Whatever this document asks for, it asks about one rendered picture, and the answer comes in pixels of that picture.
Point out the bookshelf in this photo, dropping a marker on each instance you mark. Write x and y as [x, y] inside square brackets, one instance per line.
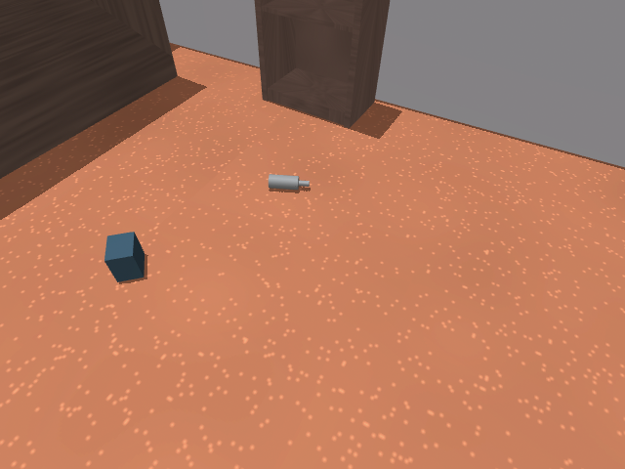
[321, 57]

